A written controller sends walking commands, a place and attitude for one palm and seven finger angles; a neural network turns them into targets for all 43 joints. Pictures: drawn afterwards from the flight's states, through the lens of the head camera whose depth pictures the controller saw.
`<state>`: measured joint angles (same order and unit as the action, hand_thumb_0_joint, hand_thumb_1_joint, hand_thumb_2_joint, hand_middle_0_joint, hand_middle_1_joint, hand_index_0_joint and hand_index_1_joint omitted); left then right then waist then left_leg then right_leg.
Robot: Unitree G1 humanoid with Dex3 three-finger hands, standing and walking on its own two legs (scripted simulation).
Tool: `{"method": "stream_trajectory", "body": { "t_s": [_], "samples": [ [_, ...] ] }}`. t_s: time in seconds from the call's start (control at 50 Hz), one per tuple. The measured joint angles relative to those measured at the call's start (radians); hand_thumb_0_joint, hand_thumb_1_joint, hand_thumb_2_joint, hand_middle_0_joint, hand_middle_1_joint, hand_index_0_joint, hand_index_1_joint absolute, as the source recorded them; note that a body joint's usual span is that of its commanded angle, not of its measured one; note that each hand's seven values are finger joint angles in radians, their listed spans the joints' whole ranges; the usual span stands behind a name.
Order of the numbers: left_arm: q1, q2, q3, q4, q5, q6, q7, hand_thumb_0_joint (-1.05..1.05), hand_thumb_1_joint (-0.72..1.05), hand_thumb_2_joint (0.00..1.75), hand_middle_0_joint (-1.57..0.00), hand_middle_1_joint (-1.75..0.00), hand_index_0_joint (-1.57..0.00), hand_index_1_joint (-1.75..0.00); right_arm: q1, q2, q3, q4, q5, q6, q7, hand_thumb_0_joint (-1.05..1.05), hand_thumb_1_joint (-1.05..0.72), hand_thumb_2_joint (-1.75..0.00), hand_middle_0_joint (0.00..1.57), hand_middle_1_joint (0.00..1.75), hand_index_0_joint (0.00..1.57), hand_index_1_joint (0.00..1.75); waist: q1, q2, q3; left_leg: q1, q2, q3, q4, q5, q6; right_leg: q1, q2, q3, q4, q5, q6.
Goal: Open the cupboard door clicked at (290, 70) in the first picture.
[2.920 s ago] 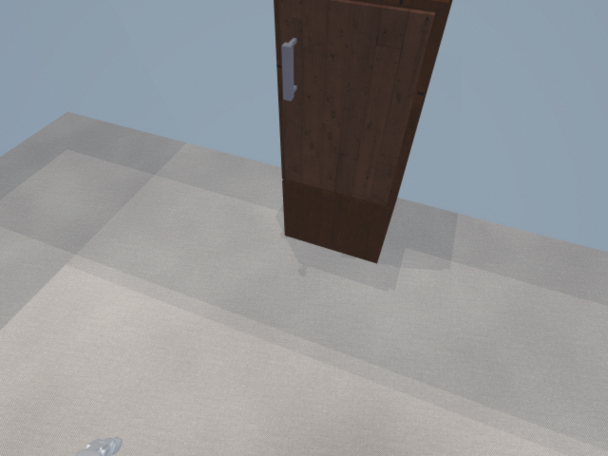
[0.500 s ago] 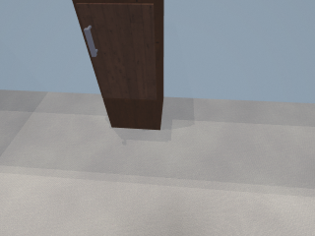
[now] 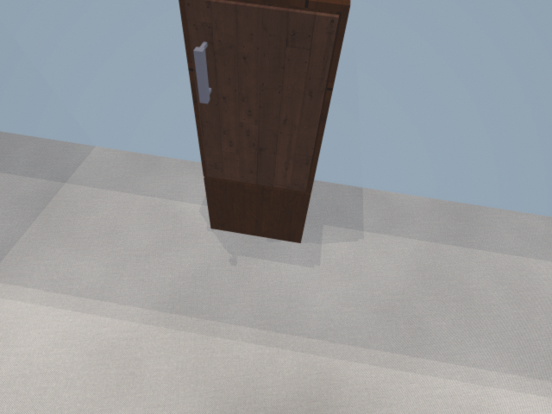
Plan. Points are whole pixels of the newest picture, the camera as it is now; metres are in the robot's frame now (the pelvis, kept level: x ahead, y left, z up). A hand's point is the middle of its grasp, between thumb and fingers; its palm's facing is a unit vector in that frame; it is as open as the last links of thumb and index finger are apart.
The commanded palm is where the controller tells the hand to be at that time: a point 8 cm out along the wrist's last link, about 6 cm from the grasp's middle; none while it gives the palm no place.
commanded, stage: take the last steps up to it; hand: left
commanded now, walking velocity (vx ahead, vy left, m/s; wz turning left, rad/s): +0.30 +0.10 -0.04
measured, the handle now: (204, 73) +0.91 +0.26 +0.02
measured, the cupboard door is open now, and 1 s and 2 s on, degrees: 0 0 0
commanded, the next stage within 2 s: come to a stop and stand still in 0.68 s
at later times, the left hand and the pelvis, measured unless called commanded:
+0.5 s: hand (162, 366) +0.22 +0.21 -0.15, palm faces +0.08 -0.97 -0.23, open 7.2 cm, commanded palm none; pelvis +0.18 +0.02 +0.01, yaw +1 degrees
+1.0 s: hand (146, 284) +0.37 +0.29 -0.17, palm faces +0.03 -0.98 -0.18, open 7.4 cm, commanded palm none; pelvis +0.33 +0.11 +0.01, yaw -2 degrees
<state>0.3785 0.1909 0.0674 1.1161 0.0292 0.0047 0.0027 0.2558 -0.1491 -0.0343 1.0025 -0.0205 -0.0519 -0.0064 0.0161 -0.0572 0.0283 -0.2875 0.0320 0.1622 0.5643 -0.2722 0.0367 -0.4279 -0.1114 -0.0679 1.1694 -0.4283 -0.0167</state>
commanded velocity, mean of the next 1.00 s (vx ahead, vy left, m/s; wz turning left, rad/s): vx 0.12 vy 0.01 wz -0.03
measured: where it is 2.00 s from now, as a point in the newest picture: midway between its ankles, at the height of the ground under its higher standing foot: (241, 397)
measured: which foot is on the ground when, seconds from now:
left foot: down 0.00-0.30, up 0.32-0.68, down 0.70-1.00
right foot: up 0.00-0.26, down 0.28-0.70, up 0.72-1.00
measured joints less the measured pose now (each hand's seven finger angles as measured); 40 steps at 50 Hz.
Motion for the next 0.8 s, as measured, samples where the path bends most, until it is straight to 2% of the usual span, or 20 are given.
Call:
{"method": "stream_trajectory", "body": {
  "t_s": [0.04, 0.12, 0.22, 0.28, 0.3, 0.34, 0.38, 0.4, 0.46, 0.52, 0.58, 0.66, 0.7, 0.72, 0.76, 0.8],
  "samples": [
    [-0.040, 0.003, 0.002, -0.029, 0.001, -0.005, -0.002, 0.01, 0.91, 0.89, -0.20, -0.30, -0.20, -0.30, 0.023, 0.005, 0.001, 0.022, 0.001, -0.002, -0.007, 0.00, -0.93, -0.89, 0.20, 0.30, 0.20, 0.30, -0.003, 0.005, -0.012, 0.049, -0.020, 0.007, -0.066, 0.014, 0.010, -0.061, 0.000, -0.024, -0.010, 0.047, 0.003],
    [-0.115, -0.010, 0.001, -0.088, 0.003, -0.011, -0.005, 0.01, 0.91, 0.89, -0.19, -0.30, -0.19, -0.30, 0.070, 0.010, 0.005, 0.065, 0.001, 0.000, -0.005, 0.00, -0.93, -0.89, 0.20, 0.30, 0.20, 0.30, -0.007, 0.023, -0.025, 0.137, -0.054, 0.017, -0.163, 0.020, 0.022, -0.100, -0.002, -0.050, -0.181, 0.109, 0.018],
    [-0.188, -0.037, -0.005, -0.132, 0.004, -0.013, -0.008, 0.00, 0.91, 0.89, -0.19, -0.30, -0.19, -0.30, 0.115, 0.016, 0.005, 0.101, -0.003, 0.003, 0.000, 0.00, -0.92, -0.89, 0.20, 0.30, 0.20, 0.30, -0.028, 0.048, -0.014, 0.216, -0.078, 0.028, -0.182, -0.033, 0.018, -0.051, 0.006, -0.050, -0.410, 0.138, 0.022],
    [-0.206, -0.047, -0.009, -0.151, 0.007, -0.030, -0.010, 0.00, 0.91, 0.89, -0.19, -0.30, -0.20, -0.30, 0.144, 0.019, 0.007, 0.118, -0.002, 0.006, 0.002, 0.00, -0.92, -0.89, 0.20, 0.30, 0.20, 0.30, -0.035, 0.065, -0.005, 0.228, -0.066, 0.030, -0.099, -0.116, 0.003, 0.037, 0.029, -0.061, -0.557, 0.187, 0.005],
    [-0.211, -0.051, -0.011, -0.153, 0.010, -0.044, -0.008, 0.00, 0.91, 0.89, -0.20, -0.30, -0.20, -0.30, 0.148, 0.019, 0.006, 0.125, 0.003, 0.009, 0.004, 0.01, -0.91, -0.89, 0.20, 0.30, 0.20, 0.30, -0.034, 0.077, 0.002, 0.201, -0.048, 0.023, -0.013, -0.152, 0.001, 0.046, 0.039, -0.070, -0.553, 0.209, -0.018],
    [-0.207, -0.057, -0.017, -0.154, 0.003, -0.065, -0.006, 0.00, 0.91, 0.89, -0.20, -0.30, -0.20, -0.30, 0.142, 0.019, 0.006, 0.134, 0.003, 0.023, 0.011, 0.01, -0.91, -0.89, 0.20, 0.30, 0.20, 0.30, -0.035, 0.087, 0.012, 0.097, -0.028, -0.024, 0.259, -0.202, -0.005, 0.067, 0.046, -0.090, -0.527, 0.176, -0.042],
    [-0.184, -0.061, -0.020, -0.147, -0.002, -0.071, 0.000, 0.00, 0.91, 0.89, -0.20, -0.30, -0.20, -0.30, 0.126, 0.014, 0.001, 0.133, -0.001, 0.037, 0.017, 0.01, -0.91, -0.89, 0.20, 0.30, 0.20, 0.30, -0.027, 0.087, 0.009, -0.017, -0.012, -0.062, 0.473, -0.152, -0.012, 0.111, 0.054, -0.100, -0.562, 0.159, -0.043],
    [-0.168, -0.062, -0.011, -0.142, -0.008, -0.074, 0.009, -0.01, 0.92, 0.89, -0.20, -0.30, -0.20, -0.30, 0.115, 0.009, -0.003, 0.128, -0.003, 0.041, 0.019, 0.01, -0.91, -0.89, 0.20, 0.30, 0.20, 0.30, -0.025, 0.088, 0.005, -0.067, 0.003, -0.075, 0.527, -0.111, -0.018, 0.136, 0.059, -0.103, -0.595, 0.165, -0.035],
    [-0.123, -0.043, 0.001, -0.116, -0.007, -0.075, 0.021, -0.02, 0.94, 0.89, -0.20, -0.30, -0.20, -0.30, 0.077, -0.005, -0.012, 0.100, -0.007, 0.046, 0.022, 0.01, -0.91, -0.89, 0.20, 0.30, 0.20, 0.30, -0.024, 0.087, -0.007, -0.179, 0.056, -0.094, 0.528, -0.016, -0.043, 0.205, 0.070, -0.112, -0.694, 0.187, -0.025],
    [-0.078, -0.031, -0.004, -0.079, -0.003, -0.073, 0.016, -0.01, 0.94, 0.89, -0.20, -0.30, -0.20, -0.30, 0.035, -0.018, -0.018, 0.069, -0.005, 0.046, 0.027, 0.01, -0.91, -0.89, 0.20, 0.30, 0.20, 0.30, -0.019, 0.077, -0.011, -0.234, 0.091, -0.094, 0.418, 0.041, -0.060, 0.260, 0.068, -0.112, -0.765, 0.195, -0.012],
    [-0.039, -0.030, -0.012, -0.044, -0.002, -0.070, 0.008, -0.01, 0.93, 0.89, -0.20, -0.30, -0.20, -0.30, -0.006, -0.033, -0.020, 0.045, -0.003, 0.044, 0.034, 0.01, -0.92, -0.90, 0.20, 0.30, 0.20, 0.30, -0.005, 0.069, -0.006, -0.240, 0.103, -0.086, 0.271, 0.080, -0.066, 0.303, 0.060, -0.109, -0.796, 0.184, 0.012],
    [0.001, -0.029, -0.012, -0.012, 0.002, -0.056, 0.003, 0.00, 0.92, 0.89, -0.20, -0.30, -0.20, -0.30, -0.047, -0.045, -0.016, 0.021, 0.001, 0.031, 0.042, 0.01, -0.92, -0.90, 0.19, 0.30, 0.20, 0.30, 0.021, 0.054, 0.008, -0.179, 0.087, -0.061, 0.093, 0.074, -0.050, 0.344, 0.038, -0.106, -0.766, 0.124, 0.055],
    [0.026, -0.030, -0.010, -0.001, 0.000, -0.046, 0.001, 0.00, 0.91, 0.89, -0.20, -0.30, -0.20, -0.30, -0.055, -0.053, -0.010, 0.008, -0.001, 0.013, 0.041, 0.01, -0.92, -0.90, 0.20, 0.30, 0.20, 0.30, 0.029, 0.051, 0.010, -0.109, 0.073, -0.043, -0.006, 0.099, -0.041, 0.340, 0.024, -0.098, -0.687, 0.059, 0.069],
    [0.026, -0.025, -0.008, 0.006, -0.003, -0.036, 0.000, 0.00, 0.91, 0.89, -0.20, -0.30, -0.20, -0.30, -0.063, -0.048, -0.010, 0.004, -0.005, 0.002, 0.035, 0.00, -0.92, -0.90, 0.20, 0.30, 0.20, 0.30, 0.025, 0.036, 0.017, -0.110, 0.061, -0.035, 0.016, 0.109, -0.027, 0.310, 0.007, -0.083, -0.589, 0.011, 0.054],
    [0.009, -0.016, -0.006, 0.013, -0.006, -0.016, 0.003, 0.00, 0.91, 0.89, -0.20, -0.30, -0.20, -0.30, -0.075, -0.033, -0.002, -0.001, -0.006, -0.007, 0.020, 0.00, -0.91, -0.90, 0.20, 0.30, 0.20, 0.30, 0.026, 0.012, 0.033, -0.102, 0.044, -0.012, 0.064, 0.058, 0.001, 0.208, 0.013, -0.019, -0.323, -0.083, 0.018],
    [-0.012, -0.013, -0.005, 0.014, -0.007, -0.009, 0.002, 0.00, 0.91, 0.89, -0.20, -0.30, -0.20, -0.30, -0.073, -0.018, 0.006, 0.002, -0.003, -0.007, 0.007, 0.00, -0.91, -0.89, 0.20, 0.30, 0.20, 0.30, 0.021, 0.007, 0.032, -0.064, 0.032, 0.009, 0.036, 0.034, 0.016, 0.103, 0.028, -0.001, -0.115, -0.061, -0.001]
  ]
}}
